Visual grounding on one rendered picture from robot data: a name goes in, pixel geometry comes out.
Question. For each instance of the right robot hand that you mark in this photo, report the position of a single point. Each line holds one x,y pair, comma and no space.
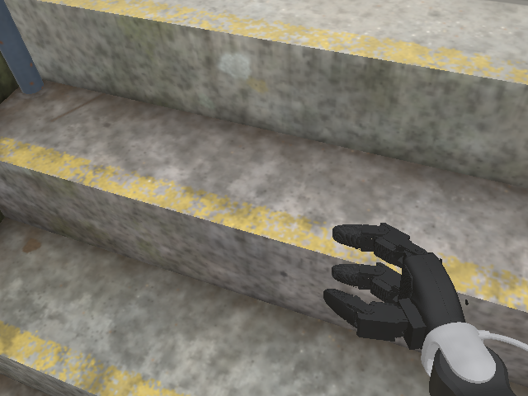
416,302

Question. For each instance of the robot right forearm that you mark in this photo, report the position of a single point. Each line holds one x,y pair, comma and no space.
459,364

